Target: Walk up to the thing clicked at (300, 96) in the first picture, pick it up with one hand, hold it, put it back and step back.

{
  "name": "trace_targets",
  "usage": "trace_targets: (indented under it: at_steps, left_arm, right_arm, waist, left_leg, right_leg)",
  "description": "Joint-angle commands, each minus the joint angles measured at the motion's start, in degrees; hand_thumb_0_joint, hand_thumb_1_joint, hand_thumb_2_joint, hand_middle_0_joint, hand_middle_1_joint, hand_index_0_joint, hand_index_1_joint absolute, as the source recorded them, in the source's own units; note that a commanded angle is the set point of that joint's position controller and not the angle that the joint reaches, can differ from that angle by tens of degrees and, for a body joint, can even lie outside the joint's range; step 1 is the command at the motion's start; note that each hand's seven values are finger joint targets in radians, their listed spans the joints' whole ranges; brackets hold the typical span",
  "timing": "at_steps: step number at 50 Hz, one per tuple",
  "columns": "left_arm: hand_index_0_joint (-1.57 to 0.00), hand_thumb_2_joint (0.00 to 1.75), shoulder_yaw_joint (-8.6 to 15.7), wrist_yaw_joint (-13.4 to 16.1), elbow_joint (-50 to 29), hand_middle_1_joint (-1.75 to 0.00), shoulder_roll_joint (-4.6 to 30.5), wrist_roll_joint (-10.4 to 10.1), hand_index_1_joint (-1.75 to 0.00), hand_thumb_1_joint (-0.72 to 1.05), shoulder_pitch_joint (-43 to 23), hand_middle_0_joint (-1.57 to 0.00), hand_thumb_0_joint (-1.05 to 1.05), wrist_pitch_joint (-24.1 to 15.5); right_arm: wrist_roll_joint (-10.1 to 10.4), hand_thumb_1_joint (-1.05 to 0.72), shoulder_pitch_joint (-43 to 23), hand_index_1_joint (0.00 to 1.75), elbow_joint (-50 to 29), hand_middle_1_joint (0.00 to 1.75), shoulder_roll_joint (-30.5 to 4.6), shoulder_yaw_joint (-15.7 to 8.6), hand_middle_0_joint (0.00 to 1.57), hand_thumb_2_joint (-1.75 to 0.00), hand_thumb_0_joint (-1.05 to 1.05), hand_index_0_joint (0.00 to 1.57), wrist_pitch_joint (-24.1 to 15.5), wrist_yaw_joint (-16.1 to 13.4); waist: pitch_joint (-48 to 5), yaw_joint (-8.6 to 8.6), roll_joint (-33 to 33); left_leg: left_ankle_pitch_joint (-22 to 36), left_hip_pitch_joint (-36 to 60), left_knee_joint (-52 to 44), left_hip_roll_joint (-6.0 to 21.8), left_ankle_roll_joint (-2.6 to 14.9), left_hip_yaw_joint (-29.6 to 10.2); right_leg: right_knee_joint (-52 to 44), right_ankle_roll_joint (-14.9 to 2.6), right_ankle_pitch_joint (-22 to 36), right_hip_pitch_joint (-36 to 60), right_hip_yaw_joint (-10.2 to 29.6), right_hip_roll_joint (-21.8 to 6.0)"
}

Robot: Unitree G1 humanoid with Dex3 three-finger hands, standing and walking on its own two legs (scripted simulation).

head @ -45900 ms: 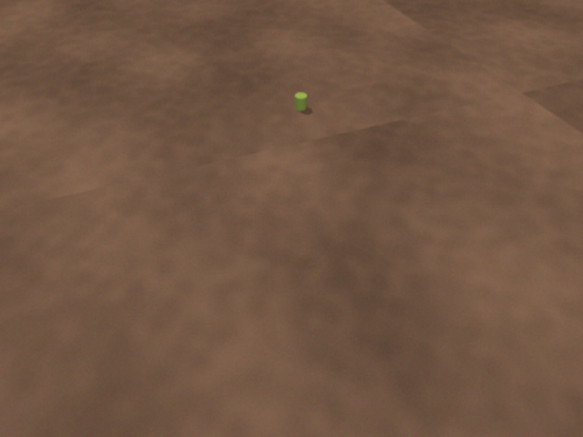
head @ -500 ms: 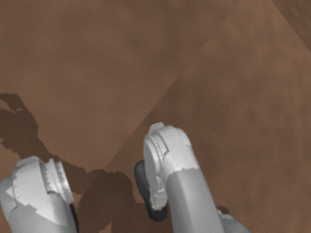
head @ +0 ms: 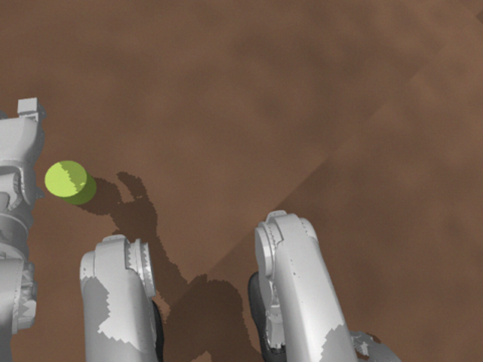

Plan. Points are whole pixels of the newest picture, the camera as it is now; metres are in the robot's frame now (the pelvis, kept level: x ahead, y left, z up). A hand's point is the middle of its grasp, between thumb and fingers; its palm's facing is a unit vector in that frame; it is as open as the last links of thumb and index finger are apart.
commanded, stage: withdraw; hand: left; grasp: from above
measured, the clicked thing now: (72, 183) +0.45 +0.29 -0.29
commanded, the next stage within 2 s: home in 0.46 s
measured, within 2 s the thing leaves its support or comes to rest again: neither
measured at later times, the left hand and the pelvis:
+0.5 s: hand (44, 178) +0.43 +0.29 -0.16, palm faces -0.45 -0.07 -0.89, open 14.0 cm; pelvis -0.02 -0.01 +0.00, yaw +2 degrees
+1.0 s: hand out of the picture +0.38 +0.30 -0.03, palm faces -0.34 -0.41 -0.85, open 10.5 cm; pelvis +0.00 +0.00 +0.09, yaw +3 degrees
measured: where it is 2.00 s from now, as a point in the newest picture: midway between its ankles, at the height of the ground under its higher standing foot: (213, 352)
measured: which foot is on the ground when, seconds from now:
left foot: down 0.00-1.00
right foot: down 0.00-1.00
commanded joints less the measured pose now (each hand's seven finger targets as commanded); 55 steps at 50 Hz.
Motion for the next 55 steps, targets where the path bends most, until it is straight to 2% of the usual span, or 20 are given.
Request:
trace_targets:
  at_steps: [1, 5, 6, 8, 9, 16, 17, 23, 25, 27, 30, 32, 35, 37, 40, 41, 43, 47, 50, 55]
  left_arm:
    - [-0.06, 1.04, -2.0, -6.5, -7.7, -1.00, 8.2, -3.9, -1.02, -0.56, -17.2, -0.08, 0.00, 0.8]
    - [-0.09, 1.03, -5.2, -12.9, -4.7, -1.01, 6.0, -4.2, -1.02, -0.54, -17.4, -0.10, 0.00, -2.1]
    - [-0.08, 1.03, -4.3, -13.6, -3.1, -1.01, 7.7, -4.2, -1.03, -0.54, -15.6, -0.10, 0.00, -2.9]
    - [-0.08, 1.03, -5.6, -14.2, -6.7, -1.01, 8.1, -4.0, -1.03, -0.54, -20.7, -0.09, 0.00, -5.6]
    - [-0.08, 1.03, -4.6, -13.7, -6.1, -1.02, 10.7, -3.2, -1.03, -0.54, -21.4, -0.09, 0.00, -6.6]
    - [-0.08, 1.02, -3.8, -5.2, 4.6, -1.02, 13.1, 3.2, -1.03, -0.53, -26.0, -0.08, 0.00, -11.5]
    - [-0.08, 1.03, -4.0, -4.0, 5.5, -1.03, 13.2, 4.0, -1.03, -0.53, -28.0, -0.08, 0.00, -12.0]
    - [-0.07, 1.01, 1.9, 3.9, 10.1, -1.02, 21.9, 8.1, -1.02, -0.54, -32.9, -0.07, 0.00, -11.8]
    - [-0.07, 1.02, 3.8, 5.5, 8.1, -1.02, 24.3, 8.4, -1.02, -0.54, -33.6, -0.08, 0.00, -11.0]
    - [-0.16, 0.93, 6.0, 6.6, 4.0, -0.94, 25.6, 7.5, -0.94, -0.46, -31.1, -0.16, 0.00, -9.6]
    - [-0.09, 0.97, 5.7, 5.6, -0.1, -1.00, 23.3, 5.0, -0.99, -0.50, -27.7, -0.09, 0.00, -6.8]
    - [-0.21, 0.88, 5.9, 4.0, -3.8, -0.84, 22.7, 3.1, -0.83, -0.34, -25.5, -0.24, 0.00, -5.3]
    - [-0.21, 0.84, 6.0, 0.3, -8.1, -0.60, 21.8, -0.8, -0.62, -0.19, -20.9, -0.23, 0.00, -3.2]
    - [-0.20, 0.80, 5.2, -2.9, -9.9, -0.53, 18.5, -3.8, -0.55, -0.10, -16.8, -0.21, 0.00, -2.2]
    - [-0.19, 0.81, 4.3, -8.0, -16.7, -0.46, 15.1, -9.5, -0.47, 0.11, -10.4, -0.21, 0.00, -0.9]
    - [-0.19, 0.78, 3.8, -9.9, -17.2, -0.41, 12.5, -11.7, -0.42, 0.19, -5.1, -0.20, 0.00, -0.1]
    - [-0.19, 0.82, 2.9, -13.4, -25.8, -0.37, 9.3, -16.4, -0.37, 0.35, -2.1, -0.20, 0.00, 0.7]
    - [-0.20, 0.87, 3.2, -18.7, -35.6, -0.30, 5.8, -24.9, -0.30, 0.67, 7.7, -0.20, 0.00, 2.6]
    - [-0.20, 0.90, 3.0, -20.6, -45.4, -0.30, 2.9, -30.4, -0.30, 0.90, 12.6, -0.20, 0.00, 3.5]
    - [-0.20, 0.90, 3.2, -20.9, -55.6, -0.30, -0.1, -36.9, -0.30, 0.90, 18.7, -0.20, 0.00, 5.7]
  right_arm:
    - [2.5, -0.91, 11.1, 0.30, -3.4, 0.30, -14.5, -6.6, 0.20, -0.91, 0.00, 0.20, 2.0, -3.3]
    - [3.0, -0.91, 10.5, 0.30, -5.1, 0.30, -13.6, -5.7, 0.20, -0.91, 0.00, 0.20, 3.6, -6.5]
    - [2.9, -0.91, 10.8, 0.30, -4.7, 0.30, -13.3, -5.5, 0.20, -0.91, 0.00, 0.20, 3.9, -7.2]
    - [2.7, -0.91, 9.8, 0.30, -5.3, 0.30, -12.3, -4.2, 0.20, -0.91, 0.00, 0.20, 4.0, -8.5]
    - [2.5, -0.91, 9.3, 0.30, -5.6, 0.30, -12.8, -4.0, 0.20, -0.91, 0.00, 0.20, 4.0, -9.1]
    - [0.8, -0.90, 8.2, 0.30, -5.2, 0.30, -12.7, -1.6, 0.20, -0.90, 0.00, 0.20, 4.1, -10.5]
    - [0.4, -0.90, 8.6, 0.30, -5.0, 0.30, -12.9, -1.2, 0.20, -0.90, 0.00, 0.20, 4.0, -10.6]
    - [-2.2, -0.90, 10.1, 0.30, -3.5, 0.30, -14.9, -0.3, 0.20, -0.90, 0.00, 0.20, 2.0, -10.6]
    - [-2.9, -0.90, 10.7, 0.30, -3.1, 0.30, -14.8, -0.3, 0.20, -0.90, 0.00, 0.20, 1.6, -10.5]
    - [-2.9, -0.88, 10.5, 0.30, -3.1, 0.30, -15.1, -1.1, 0.20, -0.89, 0.00, 0.20, 1.2, -10.3]
    - [-2.5, -0.90, 11.2, 0.30, -3.1, 0.30, -15.1, -2.5, 0.20, -0.90, 0.00, 0.20, 0.8, -9.6]
    - [-1.8, -0.88, 13.0, 0.30, -2.9, 0.30, -15.2, -3.6, 0.20, -0.89, 0.00, 0.20, 1.1, -9.1]
    - [0.0, -0.89, 15.0, 0.30, -2.6, 0.30, -14.9, -5.3, 0.20, -0.90, 0.00, 0.20, 1.8, -8.8]
    - [1.3, -0.89, 16.0, 0.30, -2.8, 0.30, -14.2, -6.0, 0.20, -0.90, 0.00, 0.20, 2.4, -8.5]
    - [3.4, -0.89, 16.1, 0.30, -4.4, 0.30, -13.3, -7.1, 0.20, -0.90, 0.00, 0.20, 3.5, -8.6]
    - [3.9, -0.89, 15.5, 0.30, -5.1, 0.30, -13.6, -7.2, 0.20, -0.90, 0.00, 0.20, 3.9, -8.7]
    - [5.2, -0.90, 14.0, 0.30, -7.0, 0.30, -12.6, -7.6, 0.20, -0.90, 0.00, 0.20, 4.6, -9.1]
    - [6.5, -0.90, 10.0, 0.30, -10.1, 0.30, -11.6, -7.5, 0.20, -0.90, 0.00, 0.20, 5.5, -10.3]
    - [7.1, -0.90, 6.9, 0.30, -12.3, 0.30, -10.4, -7.7, 0.20, -0.90, 0.00, 0.20, 5.5, -11.2]
    - [8.4, -0.90, 2.9, 0.30, -14.6, 0.30, -9.3, -7.3, 0.20, -0.90, 0.00, 0.20, 4.7, -13.5]
  waist:
    - [-33.8, -2.78, 9.5]
    - [-26.9, -3.11, 2.6]
    - [-26.0, -2.57, 0.9]
    - [-27.1, -2.13, 1.3]
    - [-27.3, -1.67, 1.7]
    - [-27.7, -2.54, 7.8]
    - [-27.6, -3.53, 8.6]
    - [-32.5, -3.78, 15.7]
    - [-34.8, -3.76, 18.0]
    - [-39.2, -1.97, 22.0]
    - [-43.9, -1.63, 24.0]
    - [-46.2, -1.10, 23.9]
    - [-49.5, 0.93, 21.6]
    - [-46.9, 1.32, 19.1]
    - [-47.5, 3.12, 14.6]
    - [-44.0, 2.99, 11.5]
    - [-44.1, 3.93, 10.7]
    - [-37.3, 5.30, 6.2]
    - [-38.1, 6.46, 6.2]
    - [-34.4, 7.48, 8.3]
  left_leg:
    - [9.6, 27.0, -19.5, -1.4, 2.67, 5.8]
    - [4.8, 23.2, -20.8, -2.0, 3.07, 6.7]
    - [4.8, 22.6, -20.6, -2.0, 3.20, 7.5]
    - [5.6, 22.4, -20.0, -2.3, 2.96, 8.2]
    - [5.5, 22.5, -19.4, -2.3, 2.91, 8.3]
    - [4.5, 25.4, -19.0, -2.2, 2.20, 7.8]
    - [4.4, 25.0, -18.1, -2.2, 2.17, 7.7]
    - [6.6, 29.6, -16.4, -2.2, 1.59, 7.4]
    - [7.6, 30.1, -15.1, -1.9, 1.48, 7.5]
    - [9.5, 33.2, -15.6, -1.8, 1.20, 7.8]
    - [12.0, 36.6, -15.9, -1.7, 1.08, 7.9]
    - [13.1, 36.7, -17.1, -1.7, 1.25, 8.0]
    - [15.1, 37.9, -18.8, -1.5, 1.57, 8.2]
    - [14.7, 36.7, -20.8, -1.7, 1.79, 7.9]
    - [15.4, 37.8, -23.6, -1.6, 2.30, 7.5]
    - [15.0, 37.6, -24.8, -1.6, 2.29, 6.8]
    - [14.4, 39.4, -28.0, -1.4, 2.22, 5.8]
    - [12.1, 39.9, -32.2, -1.0, 2.35, 5.0]
    - [10.3, 42.5, -35.9, -0.8, 2.44, 5.1]
    - [4.0, 49.9, -45.2, 0.0, 1.89, 3.8]
  right_leg:
    - [-17.8, -5.68, 12.2, 20.7, -5.4, 1.9]
    - [-21.7, -5.72, 6.2, 22.5, -4.2, 1.6]
    - [-22.6, -5.45, 5.6, 24.4, -3.7, 1.6]
    - [-22.6, -5.31, 5.7, 25.3, -3.1, 1.4]
    - [-22.8, -5.49, 4.8, 24.8, -2.8, 1.4]
    - [-18.7, -5.96, 3.6, 18.0, -3.7, 1.6]
    - [-18.2, -5.85, 3.6, 17.4, -3.7, 1.6]
    - [-13.9, -5.57, 6.5, 15.6, -5.8, 0.9]
    - [-13.1, -5.65, 7.1, 16.0, -5.3, 1.1]
    - [-11.3, -5.73, 9.6, 15.9, -5.9, 0.7]
    - [-10.7, -5.95, 12.7, 16.2, -6.3, 0.6]
    - [-11.9, -6.00, 13.9, 18.7, -6.1, 0.5]
    - [-14.1, -5.89, 15.5, 22.7, -5.5, 0.8]
    - [-15.7, -5.78, 15.1, 24.3, -5.3, 0.6]
    - [-19.7, -5.47, 15.7, 29.1, -4.8, 0.9]
    - [-21.1, -5.39, 15.3, 28.5, -4.8, 0.6]
    - [-23.2, -5.44, 14.8, 29.9, -4.5, 0.7]
    - [-28.4, -5.57, 12.9, 31.6, -3.5, 0.4]
    - [-31.7, -5.47, 11.7, 35.8, -2.5, 0.2]
    - [-37.2, -5.17, 7.3, 38.5, -2.0, -0.1]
